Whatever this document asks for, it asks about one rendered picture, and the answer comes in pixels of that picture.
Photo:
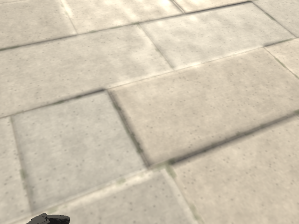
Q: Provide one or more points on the left robot hand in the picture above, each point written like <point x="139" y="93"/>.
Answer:
<point x="49" y="219"/>

